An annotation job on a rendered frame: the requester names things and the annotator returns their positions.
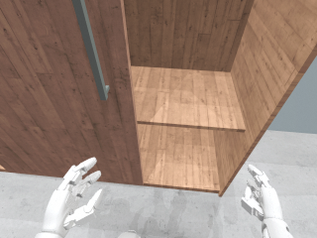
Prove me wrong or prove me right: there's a handle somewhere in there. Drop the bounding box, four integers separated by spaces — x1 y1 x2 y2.
71 0 110 101

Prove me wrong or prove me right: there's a robot left hand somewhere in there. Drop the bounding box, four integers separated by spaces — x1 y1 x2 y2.
42 157 104 238

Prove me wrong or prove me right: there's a robot right forearm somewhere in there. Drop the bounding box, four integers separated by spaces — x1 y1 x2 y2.
262 218 293 238

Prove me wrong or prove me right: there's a wardrobe door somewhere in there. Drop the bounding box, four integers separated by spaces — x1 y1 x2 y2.
0 0 144 186

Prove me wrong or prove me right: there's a robot right hand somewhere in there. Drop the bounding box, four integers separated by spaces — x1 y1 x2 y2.
241 164 283 222

